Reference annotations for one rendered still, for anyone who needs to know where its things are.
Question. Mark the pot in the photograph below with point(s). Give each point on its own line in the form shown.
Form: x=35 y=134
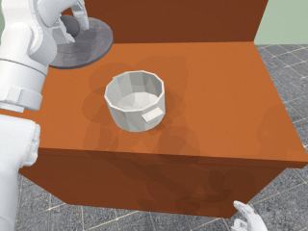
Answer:
x=136 y=100

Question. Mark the table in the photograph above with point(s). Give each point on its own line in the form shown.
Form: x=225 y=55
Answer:
x=225 y=135

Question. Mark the left robot upper arm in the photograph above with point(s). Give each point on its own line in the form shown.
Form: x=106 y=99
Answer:
x=19 y=145

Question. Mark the robot left hand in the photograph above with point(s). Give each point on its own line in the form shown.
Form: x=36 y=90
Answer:
x=59 y=34

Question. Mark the robot right hand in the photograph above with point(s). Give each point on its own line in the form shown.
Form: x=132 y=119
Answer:
x=253 y=221

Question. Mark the knob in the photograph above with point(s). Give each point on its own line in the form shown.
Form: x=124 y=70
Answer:
x=71 y=24

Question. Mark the lid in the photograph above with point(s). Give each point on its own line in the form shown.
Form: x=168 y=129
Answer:
x=89 y=47

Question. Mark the left robot forearm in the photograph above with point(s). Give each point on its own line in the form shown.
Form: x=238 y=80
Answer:
x=27 y=48

